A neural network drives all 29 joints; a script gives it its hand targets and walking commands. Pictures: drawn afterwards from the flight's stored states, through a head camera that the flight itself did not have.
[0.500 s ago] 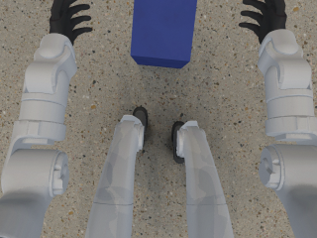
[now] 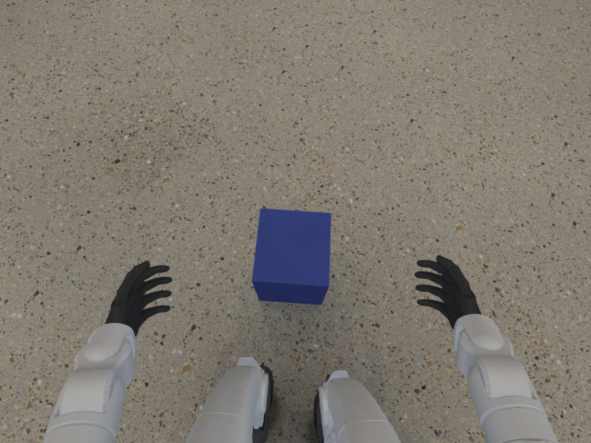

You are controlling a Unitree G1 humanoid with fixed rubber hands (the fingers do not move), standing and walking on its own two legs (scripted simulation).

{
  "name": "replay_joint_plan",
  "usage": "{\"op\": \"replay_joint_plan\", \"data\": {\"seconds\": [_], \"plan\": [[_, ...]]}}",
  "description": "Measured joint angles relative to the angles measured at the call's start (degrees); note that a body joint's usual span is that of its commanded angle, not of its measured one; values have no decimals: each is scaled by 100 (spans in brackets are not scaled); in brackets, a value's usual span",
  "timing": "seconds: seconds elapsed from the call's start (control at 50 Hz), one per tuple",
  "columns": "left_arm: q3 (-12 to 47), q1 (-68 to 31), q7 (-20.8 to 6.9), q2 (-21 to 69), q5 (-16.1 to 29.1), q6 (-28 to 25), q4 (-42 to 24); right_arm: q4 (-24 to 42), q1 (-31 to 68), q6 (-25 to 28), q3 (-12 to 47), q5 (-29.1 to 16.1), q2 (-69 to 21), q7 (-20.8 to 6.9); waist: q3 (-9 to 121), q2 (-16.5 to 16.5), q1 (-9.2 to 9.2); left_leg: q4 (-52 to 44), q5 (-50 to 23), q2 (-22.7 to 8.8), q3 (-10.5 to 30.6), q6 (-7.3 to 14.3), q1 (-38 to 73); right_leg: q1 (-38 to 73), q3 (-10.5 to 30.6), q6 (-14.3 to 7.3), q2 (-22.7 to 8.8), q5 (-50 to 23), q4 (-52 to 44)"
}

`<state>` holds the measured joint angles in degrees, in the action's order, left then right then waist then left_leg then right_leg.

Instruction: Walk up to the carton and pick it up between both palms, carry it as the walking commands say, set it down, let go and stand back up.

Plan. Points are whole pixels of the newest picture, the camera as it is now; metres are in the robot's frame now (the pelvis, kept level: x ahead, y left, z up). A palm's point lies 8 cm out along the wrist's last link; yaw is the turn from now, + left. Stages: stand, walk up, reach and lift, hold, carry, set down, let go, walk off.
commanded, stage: let go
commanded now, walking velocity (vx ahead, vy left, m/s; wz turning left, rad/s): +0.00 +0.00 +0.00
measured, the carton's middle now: (292, 259) +0.52 +0.02 -0.60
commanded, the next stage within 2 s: stand in 0.68 s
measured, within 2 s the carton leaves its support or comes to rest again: neither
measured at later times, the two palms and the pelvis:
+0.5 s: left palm (100, 358) +0.21 +0.24 -0.02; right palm (504, 361) +0.22 -0.25 -0.03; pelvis +0.06 -0.01 +0.04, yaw -1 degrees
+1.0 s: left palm (79, 377) +0.18 +0.27 -0.03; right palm (512, 376) +0.20 -0.26 -0.03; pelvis +0.06 +0.00 +0.04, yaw -1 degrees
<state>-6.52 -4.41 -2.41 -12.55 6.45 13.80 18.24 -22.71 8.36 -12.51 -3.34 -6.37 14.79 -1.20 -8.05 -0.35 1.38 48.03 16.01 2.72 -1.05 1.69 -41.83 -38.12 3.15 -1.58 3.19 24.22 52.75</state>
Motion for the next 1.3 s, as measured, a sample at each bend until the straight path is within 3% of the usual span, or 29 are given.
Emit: {"op": "replay_joint_plan", "data": {"seconds": [0.2, 0.34, 0.68, 0.86, 1.04, 1.3], "plan": [[-1, 1685, -162, 19, -124, -654, 30, -6, -1714, 631, 99, 41, -54, -124, 29, -24, 0, -1194, -147, 0, 0, -9, 1559, 1535, 87, 0, -29, -205, -1218], [-1, 2120, -198, 19, -124, -981, 31, 34, -2245, 913, 118, 41, -54, -127, 69, -39, 0, -1631, -202, 0, 0, -34, 2165, 2123, 115, 0, -42, -269, -1641], [-1, 2110, -263, 19, -144, -657, 37, 39, -2250, 589, 185, 42, -54, -200, 155, -81, 0, -1859, -224, 0, 0, -52, 2739, 2686, 126, -5, -51, -287, -1856], [-1, 2135, 211, -25, -389, -948, 1218, -1313, -2217, 990, 114, 142, -54, 49, 1127, -81, 1, -1666, -48, 0, -1, -55, 2651, 2692, 126, -14, -50, -209, -1857], [0, 2291, 254, -30, -468, -1251, 1640, -1887, -2242, 1326, 82, 259, -54, 147, 1717, -131, 1, -1543, -11, 2, 0, -1, 2589, 2689, 121, -14, -50, -230, -1857], [0, 2670, 263, -63, -506, -1383, 1818, -2156, -2366, 1486, 30, 273, -54, 172, 1764, -142, 1, -1535, -130, 2, -1, 38, 2584, 2688, 116, -14, -50, -347, -1857]]}}
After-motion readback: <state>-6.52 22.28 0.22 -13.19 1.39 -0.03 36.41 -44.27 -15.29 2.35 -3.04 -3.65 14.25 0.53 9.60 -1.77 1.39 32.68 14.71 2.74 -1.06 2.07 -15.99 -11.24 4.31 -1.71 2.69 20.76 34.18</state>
